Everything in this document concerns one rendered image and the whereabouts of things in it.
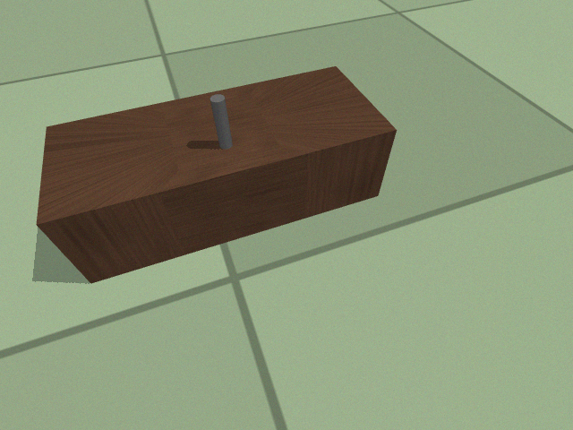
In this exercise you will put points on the can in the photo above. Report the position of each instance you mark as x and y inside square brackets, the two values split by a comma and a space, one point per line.
[219, 109]

